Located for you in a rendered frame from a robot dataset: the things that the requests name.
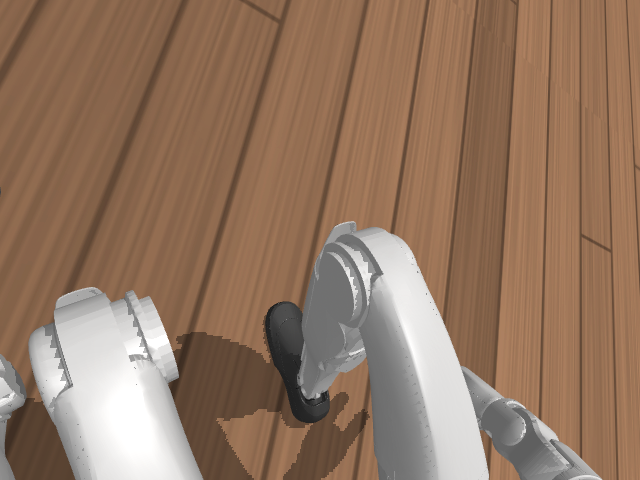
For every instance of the right robot hand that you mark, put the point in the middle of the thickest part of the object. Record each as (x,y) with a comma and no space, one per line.
(481,393)

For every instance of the right robot arm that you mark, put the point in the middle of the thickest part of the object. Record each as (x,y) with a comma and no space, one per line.
(530,445)

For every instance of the left robot arm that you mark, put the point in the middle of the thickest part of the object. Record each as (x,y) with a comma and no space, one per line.
(12,396)

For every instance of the right robot foot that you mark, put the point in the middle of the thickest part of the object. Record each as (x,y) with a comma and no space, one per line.
(283,326)

